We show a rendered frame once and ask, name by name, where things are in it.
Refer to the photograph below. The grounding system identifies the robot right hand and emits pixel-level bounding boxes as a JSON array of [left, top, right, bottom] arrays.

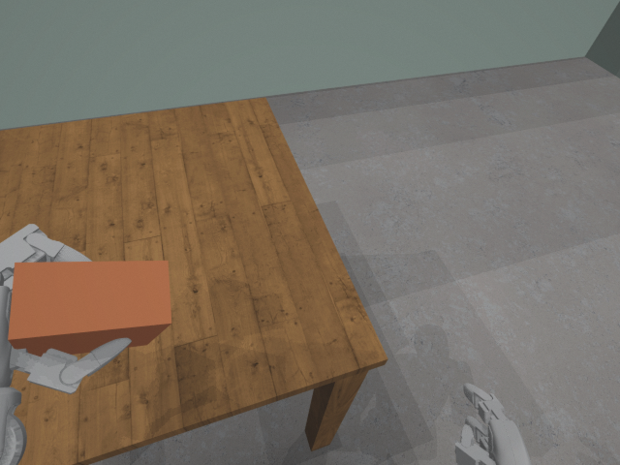
[[455, 383, 532, 465]]

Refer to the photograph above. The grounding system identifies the table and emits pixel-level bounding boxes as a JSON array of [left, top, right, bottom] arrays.
[[0, 98, 388, 465]]

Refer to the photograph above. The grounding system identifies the robot left hand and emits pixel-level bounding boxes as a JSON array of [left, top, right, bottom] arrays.
[[0, 224, 132, 394]]

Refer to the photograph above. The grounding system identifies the sponge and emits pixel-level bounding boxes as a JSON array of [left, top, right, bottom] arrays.
[[8, 261, 171, 357]]

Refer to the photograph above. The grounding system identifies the robot left forearm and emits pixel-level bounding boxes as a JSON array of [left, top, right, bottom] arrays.
[[0, 387, 27, 465]]

